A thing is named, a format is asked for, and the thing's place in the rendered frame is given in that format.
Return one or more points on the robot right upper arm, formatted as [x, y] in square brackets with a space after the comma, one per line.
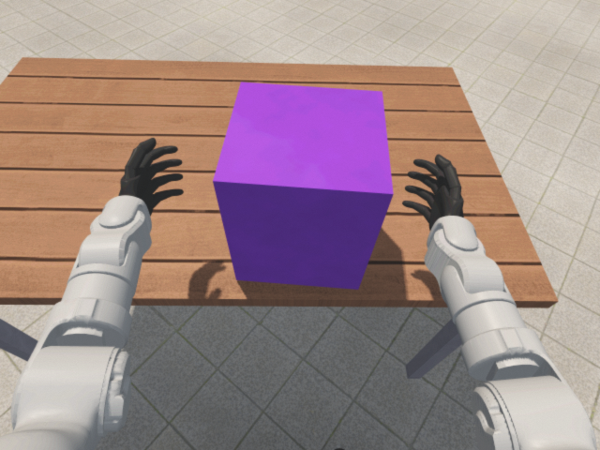
[536, 413]

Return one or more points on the robot right forearm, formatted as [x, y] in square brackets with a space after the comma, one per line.
[497, 345]

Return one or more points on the robot right hand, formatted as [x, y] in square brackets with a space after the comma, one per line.
[446, 200]

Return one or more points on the robot left hand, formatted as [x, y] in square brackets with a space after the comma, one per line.
[139, 171]

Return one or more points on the carton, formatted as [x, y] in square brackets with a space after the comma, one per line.
[303, 183]

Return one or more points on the robot left upper arm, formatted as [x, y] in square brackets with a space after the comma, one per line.
[72, 396]

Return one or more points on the robot left forearm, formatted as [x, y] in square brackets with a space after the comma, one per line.
[94, 310]

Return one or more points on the table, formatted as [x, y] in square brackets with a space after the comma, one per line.
[68, 127]

